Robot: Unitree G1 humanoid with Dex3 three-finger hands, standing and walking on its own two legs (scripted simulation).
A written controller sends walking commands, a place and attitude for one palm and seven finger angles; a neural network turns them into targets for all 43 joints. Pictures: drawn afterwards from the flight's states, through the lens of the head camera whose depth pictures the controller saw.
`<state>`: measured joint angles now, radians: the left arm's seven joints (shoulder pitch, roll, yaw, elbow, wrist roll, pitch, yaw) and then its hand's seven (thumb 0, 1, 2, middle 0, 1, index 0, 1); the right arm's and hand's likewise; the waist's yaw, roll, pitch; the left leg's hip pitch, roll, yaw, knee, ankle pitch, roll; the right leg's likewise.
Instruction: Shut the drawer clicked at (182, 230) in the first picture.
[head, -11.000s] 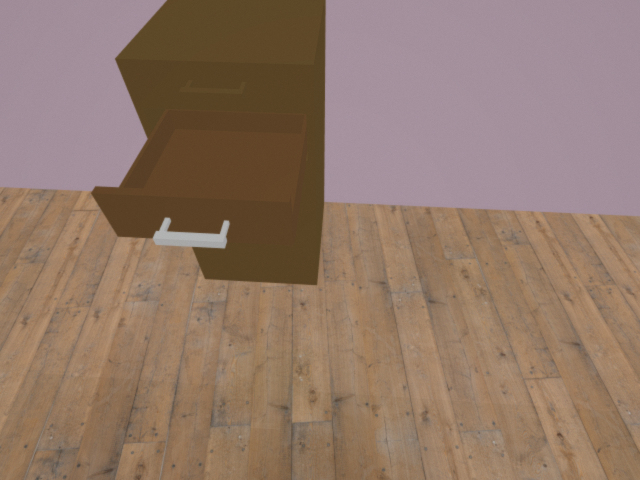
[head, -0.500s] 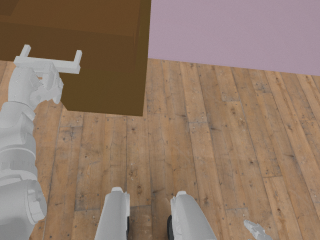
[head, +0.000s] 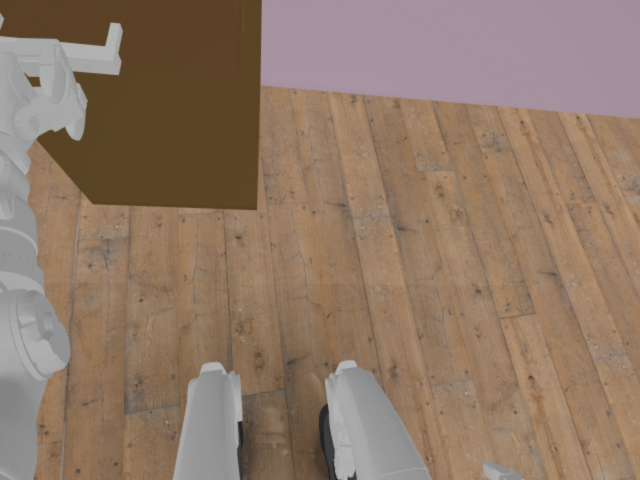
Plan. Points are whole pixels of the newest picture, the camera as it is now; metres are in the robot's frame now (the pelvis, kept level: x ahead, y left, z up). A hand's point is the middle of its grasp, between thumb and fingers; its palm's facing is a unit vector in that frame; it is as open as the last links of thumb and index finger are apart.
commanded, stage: push the drawer shut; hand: left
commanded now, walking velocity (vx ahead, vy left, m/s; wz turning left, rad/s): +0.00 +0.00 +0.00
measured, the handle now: (52, 41) +0.60 +0.27 +0.06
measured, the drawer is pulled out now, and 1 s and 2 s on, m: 0.09 0.00 0.00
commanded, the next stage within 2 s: pull the fist back off the drawer in 1.10 s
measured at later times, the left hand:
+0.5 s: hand (85, 56) +0.58 +0.23 +0.06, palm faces -0.04 -1.00 -0.05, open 3.4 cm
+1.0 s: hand (83, 30) +0.62 +0.24 +0.06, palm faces -0.05 -1.00 -0.06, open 3.4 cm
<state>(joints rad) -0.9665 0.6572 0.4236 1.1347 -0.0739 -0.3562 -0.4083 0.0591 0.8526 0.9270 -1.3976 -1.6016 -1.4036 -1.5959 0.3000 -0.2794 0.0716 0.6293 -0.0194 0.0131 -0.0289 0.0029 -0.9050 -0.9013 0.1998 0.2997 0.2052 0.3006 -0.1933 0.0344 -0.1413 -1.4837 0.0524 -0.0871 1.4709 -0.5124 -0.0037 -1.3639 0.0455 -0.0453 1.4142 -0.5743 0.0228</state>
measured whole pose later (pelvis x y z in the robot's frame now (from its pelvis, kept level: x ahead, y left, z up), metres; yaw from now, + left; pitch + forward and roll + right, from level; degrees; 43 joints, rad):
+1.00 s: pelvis +0.01 +0.01 -0.02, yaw -3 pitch +36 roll -9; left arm -1.31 0.89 0.44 1.24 0.08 -0.21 -0.39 0.08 0.78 0.91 -1.40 -1.60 -1.40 -1.60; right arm 0.36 -0.25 0.14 0.61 -0.06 0.05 -0.01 0.00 -0.90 -0.90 0.20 0.30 0.21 0.30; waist -0.32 0.05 -0.11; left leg -1.63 0.07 -0.11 1.53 -0.54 0.00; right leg -1.49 0.07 -0.06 1.43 -0.58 0.03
